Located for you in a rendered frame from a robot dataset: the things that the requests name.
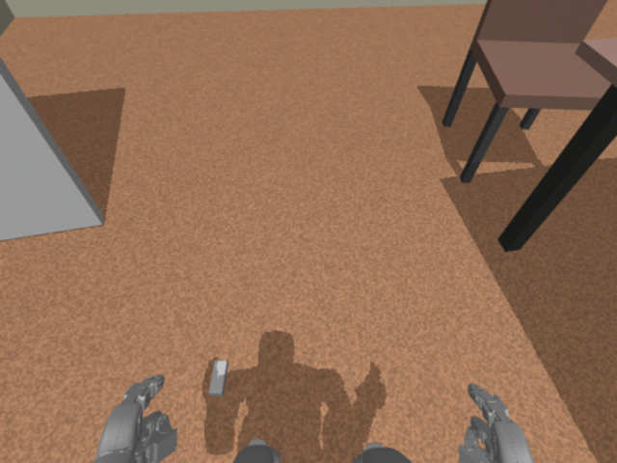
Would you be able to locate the table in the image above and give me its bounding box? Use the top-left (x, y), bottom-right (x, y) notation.
top-left (498, 38), bottom-right (617, 252)

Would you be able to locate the small box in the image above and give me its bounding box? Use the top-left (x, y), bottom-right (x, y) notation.
top-left (209, 361), bottom-right (228, 396)

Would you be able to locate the left robot hand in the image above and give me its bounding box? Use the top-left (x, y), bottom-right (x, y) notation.
top-left (95, 374), bottom-right (177, 463)

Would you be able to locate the right robot hand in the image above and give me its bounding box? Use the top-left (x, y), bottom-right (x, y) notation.
top-left (458, 384), bottom-right (534, 463)

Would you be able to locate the chair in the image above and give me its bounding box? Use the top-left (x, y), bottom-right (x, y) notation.
top-left (443, 0), bottom-right (611, 183)

